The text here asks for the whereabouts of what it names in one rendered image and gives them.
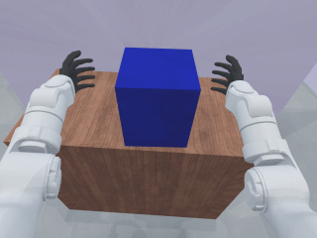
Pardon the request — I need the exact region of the right robot upper arm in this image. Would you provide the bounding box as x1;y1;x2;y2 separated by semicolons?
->
244;165;317;238

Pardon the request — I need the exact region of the right robot hand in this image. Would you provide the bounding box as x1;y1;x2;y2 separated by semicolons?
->
210;55;244;95

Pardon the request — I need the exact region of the carton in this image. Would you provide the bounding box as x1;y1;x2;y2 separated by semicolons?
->
115;48;201;148

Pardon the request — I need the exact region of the right robot forearm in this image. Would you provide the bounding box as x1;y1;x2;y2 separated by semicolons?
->
225;80;310;204

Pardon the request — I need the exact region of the left robot hand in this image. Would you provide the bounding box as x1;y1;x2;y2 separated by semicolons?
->
59;51;95;93

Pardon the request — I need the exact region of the left robot upper arm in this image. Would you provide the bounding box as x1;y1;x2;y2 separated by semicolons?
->
0;152;61;238

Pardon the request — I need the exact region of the pedestal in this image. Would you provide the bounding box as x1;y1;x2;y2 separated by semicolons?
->
3;68;255;219

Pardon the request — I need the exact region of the left robot forearm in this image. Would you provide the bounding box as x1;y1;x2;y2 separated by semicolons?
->
0;74;75;169

